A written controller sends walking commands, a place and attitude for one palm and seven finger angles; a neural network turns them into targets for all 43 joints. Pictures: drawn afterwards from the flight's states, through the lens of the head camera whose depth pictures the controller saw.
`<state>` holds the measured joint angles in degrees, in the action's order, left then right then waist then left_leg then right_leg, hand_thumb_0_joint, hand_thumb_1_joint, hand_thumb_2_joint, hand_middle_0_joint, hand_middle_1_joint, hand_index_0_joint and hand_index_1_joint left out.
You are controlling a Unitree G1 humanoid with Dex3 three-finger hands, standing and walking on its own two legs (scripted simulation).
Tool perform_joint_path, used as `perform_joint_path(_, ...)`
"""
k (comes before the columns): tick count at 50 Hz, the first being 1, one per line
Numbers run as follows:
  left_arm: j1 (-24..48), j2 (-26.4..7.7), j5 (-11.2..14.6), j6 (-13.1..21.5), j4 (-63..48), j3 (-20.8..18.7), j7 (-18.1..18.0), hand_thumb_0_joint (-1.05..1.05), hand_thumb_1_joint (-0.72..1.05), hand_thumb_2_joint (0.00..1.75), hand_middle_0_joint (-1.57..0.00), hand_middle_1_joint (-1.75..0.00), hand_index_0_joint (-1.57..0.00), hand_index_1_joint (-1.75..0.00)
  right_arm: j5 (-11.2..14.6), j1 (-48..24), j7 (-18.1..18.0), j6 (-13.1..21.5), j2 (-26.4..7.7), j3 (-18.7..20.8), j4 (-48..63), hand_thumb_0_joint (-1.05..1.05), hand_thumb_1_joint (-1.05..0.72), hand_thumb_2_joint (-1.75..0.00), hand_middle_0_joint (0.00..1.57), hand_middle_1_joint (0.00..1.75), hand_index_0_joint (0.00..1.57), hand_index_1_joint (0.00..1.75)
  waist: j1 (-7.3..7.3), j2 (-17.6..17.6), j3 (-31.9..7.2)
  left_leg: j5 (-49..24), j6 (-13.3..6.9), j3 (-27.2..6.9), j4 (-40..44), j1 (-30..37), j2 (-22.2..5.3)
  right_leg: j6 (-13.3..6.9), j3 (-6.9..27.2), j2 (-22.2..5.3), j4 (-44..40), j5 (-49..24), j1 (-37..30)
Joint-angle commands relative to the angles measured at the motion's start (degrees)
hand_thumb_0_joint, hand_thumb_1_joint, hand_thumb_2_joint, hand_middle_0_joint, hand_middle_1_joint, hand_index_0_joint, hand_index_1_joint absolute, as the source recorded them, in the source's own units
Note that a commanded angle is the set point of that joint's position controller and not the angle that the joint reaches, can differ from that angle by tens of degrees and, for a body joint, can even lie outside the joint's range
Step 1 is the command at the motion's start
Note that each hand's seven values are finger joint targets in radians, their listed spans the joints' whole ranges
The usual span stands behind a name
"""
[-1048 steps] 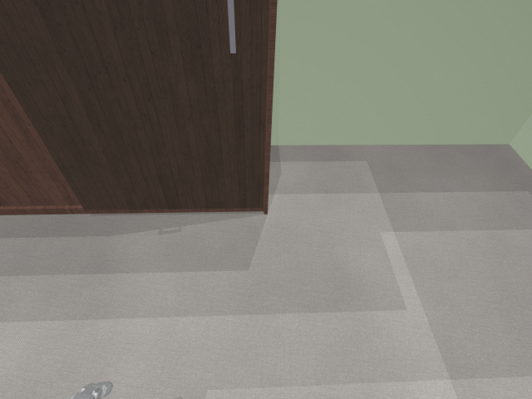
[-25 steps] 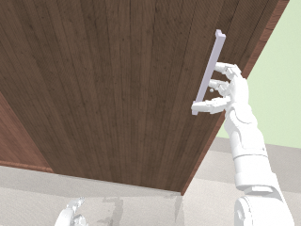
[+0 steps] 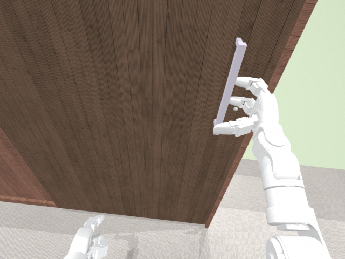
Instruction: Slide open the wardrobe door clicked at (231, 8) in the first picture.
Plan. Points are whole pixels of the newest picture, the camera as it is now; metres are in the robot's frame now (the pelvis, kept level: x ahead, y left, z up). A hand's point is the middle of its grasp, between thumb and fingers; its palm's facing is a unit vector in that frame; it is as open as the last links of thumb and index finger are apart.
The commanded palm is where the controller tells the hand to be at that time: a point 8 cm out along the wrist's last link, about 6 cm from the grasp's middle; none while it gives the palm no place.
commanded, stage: move the hooked fingers beside the handle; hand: right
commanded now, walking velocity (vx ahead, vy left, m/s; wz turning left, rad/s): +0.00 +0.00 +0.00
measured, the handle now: (226, 92) +0.48 -0.12 +0.18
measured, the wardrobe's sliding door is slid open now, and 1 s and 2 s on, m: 0.00 0.00 0.00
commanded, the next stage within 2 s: none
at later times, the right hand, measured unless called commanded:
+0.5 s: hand (239, 105) +0.41 -0.13 +0.19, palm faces +0.10 +0.99 +0.01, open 14.0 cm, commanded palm +0.38 -0.19 +0.19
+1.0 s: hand (248, 104) +0.41 -0.16 +0.19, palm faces +0.10 +1.00 +0.00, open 14.0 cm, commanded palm +0.38 -0.20 +0.19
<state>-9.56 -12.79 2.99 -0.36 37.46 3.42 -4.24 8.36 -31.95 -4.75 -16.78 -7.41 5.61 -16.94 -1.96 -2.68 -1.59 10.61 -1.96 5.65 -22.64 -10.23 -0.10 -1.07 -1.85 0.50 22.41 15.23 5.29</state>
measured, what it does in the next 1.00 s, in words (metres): stands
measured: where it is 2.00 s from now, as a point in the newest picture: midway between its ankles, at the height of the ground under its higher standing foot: outside the picture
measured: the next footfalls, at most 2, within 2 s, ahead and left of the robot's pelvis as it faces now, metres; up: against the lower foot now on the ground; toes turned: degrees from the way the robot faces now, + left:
none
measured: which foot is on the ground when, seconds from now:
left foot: down 0.00-1.00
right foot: down 0.00-1.00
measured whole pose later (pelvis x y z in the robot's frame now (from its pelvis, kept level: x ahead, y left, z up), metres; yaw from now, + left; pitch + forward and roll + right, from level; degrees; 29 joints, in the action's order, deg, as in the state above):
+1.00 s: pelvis +0.00 +0.00 +0.00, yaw +1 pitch +0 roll +0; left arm -12.3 -14.0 4.0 1.8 37.7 3.2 -4.9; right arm 9.6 -37.6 1.1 -10.5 -14.8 11.9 -29.4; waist -0.4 -2.2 -1.2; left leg 9.6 -2.2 5.0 -22.3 -13.0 0.5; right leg -1.0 -2.5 -0.1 23.1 15.0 8.2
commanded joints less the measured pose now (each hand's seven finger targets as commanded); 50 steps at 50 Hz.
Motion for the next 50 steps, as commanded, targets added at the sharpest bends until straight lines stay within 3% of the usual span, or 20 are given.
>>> perform_joint_path(1, 6.0, -5.9, -0.1, 2.7, -8.1, -1.8, -0.9, 0.0, 0.9, 0.9, -0.2, -0.3, -0.2, -0.3, 0.2, -28.7, 0.6, 3.7, -5.0, -0.3, 10.9, 0.0, 0.5, -0.3, 0.3, 1.2, 0.3, 1.2, 1.75, 4.2, -14.0, -14.3, -0.4, -3.1, 1.5, 7.3, -0.5, 0.1, 2.3, -0.5, -1.8, -16.5, -0.3)
perform_joint_path(6, 5.3, -6.0, 0.0, 2.8, -7.6, -1.8, -1.1, 0.0, 0.9, 0.9, -0.2, -0.3, -0.2, -0.3, 0.1, -31.2, 0.5, 4.3, -5.7, 0.2, 7.7, 0.0, 0.5, -0.3, 0.3, 1.2, 0.3, 1.2, 2.07, 4.6, -13.4, -11.8, -0.4, -3.1, 2.0, 6.4, -0.5, 0.2, 2.7, -0.5, -2.2, -14.6, 0.5)
perform_joint_path(7, 5.3, -6.2, 0.1, 2.8, -7.7, -1.9, -1.2, 0.0, 0.9, 0.9, -0.2, -0.3, -0.2, -0.3, 0.0, -31.4, 0.5, 4.6, -6.1, 0.3, 7.0, 0.0, 0.5, -0.3, 0.3, 1.2, 0.3, 1.2, 1.97, 3.3, -13.4, -11.3, -0.5, -3.2, 2.0, 6.1, -0.4, 0.2, 2.7, -0.6, -2.3, -14.6, -0.1)
perform_joint_path(10, 4.9, -6.2, 0.0, 3.1, -7.4, -1.9, -1.3, 0.0, 0.9, 0.9, -0.2, -0.3, -0.2, -0.3, 0.3, -32.3, 0.6, 5.3, -8.3, 2.3, 5.8, 0.0, 0.5, -0.3, 0.3, 1.2, 0.3, 1.2, 1.77, 4.0, -14.7, -11.4, -0.3, -3.6, 2.3, 7.1, -0.5, 0.0, 2.5, -0.5, -2.3, -14.1, 0.8)
perform_joint_path(12, 4.7, -6.3, 0.2, 3.3, -7.5, -1.9, -1.3, 0.0, 0.9, 0.9, -0.2, -0.3, -0.2, -0.3, 0.3, -32.9, 0.8, 5.9, -7.6, 1.5, 4.5, 0.0, 0.5, -0.3, 0.3, 1.2, 0.3, 1.2, 1.92, 3.4, -14.0, -10.1, -0.4, -3.4, 2.3, 6.3, -0.5, 0.1, 2.7, -0.7, -2.5, -13.5, 0.7)
perform_joint_path(14, 4.4, -6.4, 0.1, 3.7, -7.4, -2.0, -1.4, 0.0, 0.9, 0.9, -0.2, -0.3, -0.2, -0.3, 0.8, -33.0, 0.9, 6.8, -9.1, 3.2, 3.9, 0.0, 0.5, -0.3, 0.3, 1.2, 0.3, 1.2, 1.63, 5.1, -14.7, -10.5, -0.3, -3.7, 2.4, 7.3, -0.5, -0.2, 2.5, -0.7, -2.6, -13.2, 1.4)
perform_joint_path(20, 3.4, -6.8, 0.2, 3.9, -7.2, -2.0, -1.5, 0.0, 0.9, 0.9, -0.2, -0.3, -0.2, -0.3, 0.7, -32.7, 1.6, 8.3, -15.1, 7.9, 1.1, 0.0, 0.5, -0.3, 0.3, 1.2, 0.3, 1.2, 0.89, 5.6, -15.2, -10.5, 0.0, -4.7, 2.9, 9.7, -0.8, -0.7, 1.8, -0.6, -3.0, -12.0, 3.9)
perform_joint_path(22, 3.3, -7.1, 0.3, 3.8, -7.5, -2.2, -1.4, 0.0, 0.9, 0.9, -0.2, -0.3, -0.2, -0.3, 0.5, -32.3, 1.9, 8.9, -16.4, 8.6, 1.3, 0.0, 0.5, -0.3, 0.3, 1.2, 0.3, 1.2, 0.45, 3.4, -15.9, -11.3, -0.1, -4.8, 2.7, 10.4, -1.0, -0.6, 1.5, -0.7, -3.0, -12.8, 3.6)
perform_joint_path(26, 2.8, -7.0, 0.7, 4.5, -7.7, -2.3, -1.3, 0.0, 0.9, 0.9, -0.2, -0.3, -0.2, -0.3, 0.9, -33.4, 3.4, 10.0, -13.4, 5.6, 2.9, 0.0, 0.5, -0.3, 0.3, 1.2, 0.3, 1.2, 1.71, 2.4, -16.3, -12.6, -0.2, -4.6, 2.6, 9.2, -0.6, -0.7, 1.4, -0.8, -2.7, -13.6, 2.2)
perform_joint_path(27, 2.6, -7.3, 0.8, 4.7, -7.8, -2.5, -1.3, 0.0, 0.9, 0.9, -0.2, -0.3, -0.2, -0.3, 1.0, -32.7, 3.7, 10.0, -13.0, 5.3, 1.6, 0.0, 0.5, -0.3, 0.3, 1.2, 0.3, 1.2, 1.89, 3.8, -15.6, -12.1, -0.1, -4.3, 2.7, 8.5, -0.5, -0.7, 1.6, -1.0, -2.6, -13.6, 2.0)
perform_joint_path(28, 2.1, -7.5, 0.8, 4.9, -7.5, -2.6, -1.4, 0.0, 0.9, 0.9, -0.2, -0.3, -0.2, -0.3, 1.5, -33.1, 4.0, 10.0, -13.3, 5.6, 1.7, 0.0, 0.5, -0.3, 0.3, 1.2, 0.3, 1.2, 2.1, 4.7, -15.5, -12.5, 0.0, -4.4, 2.7, 8.5, -0.5, -0.9, 1.7, -0.9, -2.6, -13.4, 2.2)
perform_joint_path(29, 2.2, -7.6, 0.8, 4.9, -7.5, -2.8, -1.4, 0.0, 0.9, 0.9, -0.2, -0.3, -0.2, -0.3, 1.6, -32.4, 4.2, 9.9, -15.0, 7.2, 1.9, 0.0, 0.5, -0.3, 0.3, 1.2, 0.3, 1.2, 1.57, 3.2, -16.3, -12.5, -0.1, -4.7, 2.6, 8.9, -0.5, -0.8, 1.4, -0.8, -2.5, -13.2, 2.2)
perform_joint_path(31, 2.3, -7.4, 0.8, 5.1, -7.6, -2.7, -1.3, 0.0, 0.9, 0.9, -0.2, -0.3, -0.2, -0.3, 1.5, -32.8, 4.3, 9.9, -14.2, 6.5, 3.4, 0.0, 0.5, -0.3, 0.3, 1.2, 0.3, 1.2, 1.63, 2.5, -17.3, -13.5, -0.2, -4.5, 2.4, 9.1, -0.5, -0.7, 1.4, -0.7, -2.4, -14.4, 1.5)
perform_joint_path(35, 2.2, -7.7, 0.7, 4.8, -7.3, -2.6, -1.2, 0.0, 0.9, 0.9, -0.2, -0.3, -0.2, -0.3, 1.6, -31.1, 4.1, 9.1, -16.6, 8.7, 1.3, 0.0, 0.5, -0.3, 0.3, 1.2, 0.3, 1.2, 1.35, 5.2, -15.6, -11.8, 0.2, -4.7, 2.7, 9.1, -0.6, -0.9, 1.4, -0.7, -2.6, -12.5, 3.6)
perform_joint_path(38, 2.6, -7.8, 0.8, 4.7, -7.6, -2.5, -1.3, 0.0, 0.9, 0.9, -0.2, -0.3, -0.2, -0.3, 1.3, -31.9, 4.2, 9.3, -18.0, 9.3, 1.6, 0.0, 0.5, -0.3, 0.3, 1.2, 0.3, 1.2, 1.2, 4.5, -15.1, -10.7, 0.1, -4.9, 2.6, 8.9, -0.8, -1.1, 1.5, -0.7, -2.5, -11.8, 4.0)
perform_joint_path(40, 2.6, -7.6, 0.8, 4.6, -7.5, -2.4, -1.4, 0.0, 0.9, 0.9, -0.2, -0.3, -0.2, -0.3, 1.3, -33.1, 4.6, 9.4, -17.8, 8.7, 1.2, 0.0, 0.5, -0.3, 0.3, 1.2, 0.3, 1.2, 1.77, 3.0, -14.9, -10.7, 0.2, -5.2, 2.8, 8.3, -0.9, -1.1, 1.2, -0.7, -2.2, -11.4, 3.8)
perform_joint_path(44, 1.9, -7.9, 0.9, 4.7, -7.5, -2.4, -1.5, 0.0, 0.9, 0.9, -0.2, -0.3, -0.2, -0.3, 1.5, -34.0, 5.6, 10.1, -18.1, 8.5, 0.0, 0.0, 0.5, -0.3, 0.3, 1.2, 0.3, 1.2, 2.26, 3.9, -15.2, -11.2, 0.2, -5.0, 2.3, 7.9, -0.8, -1.1, 1.5, -0.7, -1.9, -11.6, 3.7)
perform_joint_path(46, 1.8, -7.6, 0.9, 5.0, -7.7, -2.4, -1.5, 0.0, 0.9, 0.9, -0.2, -0.3, -0.2, -0.3, 1.7, -35.0, 6.2, 10.5, -16.3, 6.9, 1.2, 0.0, 0.5, -0.3, 0.3, 1.2, 0.3, 1.2, 2.52, 1.4, -16.4, -13.1, -0.2, -4.7, 1.8, 7.5, -0.7, -0.9, 1.7, -0.7, -1.5, -13.6, 2.2)
perform_joint_path(48, 1.7, -7.8, 1.0, 5.1, -7.9, -2.6, -1.3, 0.0, 0.9, 0.9, -0.2, -0.3, -0.2, -0.3, 1.9, -33.7, 6.4, 10.8, -16.8, 7.6, 1.9, 0.0, 0.5, -0.3, 0.3, 1.2, 0.3, 1.2, 2.07, 1.7, -17.8, -14.2, -0.3, -4.5, 1.4, 7.9, -0.6, -0.8, 1.8, -0.8, -1.2, -15.1, 1.4)
perform_joint_path(50, 1.7, -7.6, 1.0, 5.3, -7.8, -2.6, -1.2, 0.0, 0.9, 0.9, -0.2, -0.3, -0.2, -0.3, 2.1, -32.7, 6.5, 10.5, -15.0, 6.7, 1.6, 0.0, 0.5, -0.3, 0.3, 1.2, 0.3, 1.2, 2.1, 2.2, -17.6, -15.5, -0.3, -4.1, 1.1, 7.6, -0.4, -0.6, 1.9, -0.8, -1.1, -16.2, 1.2)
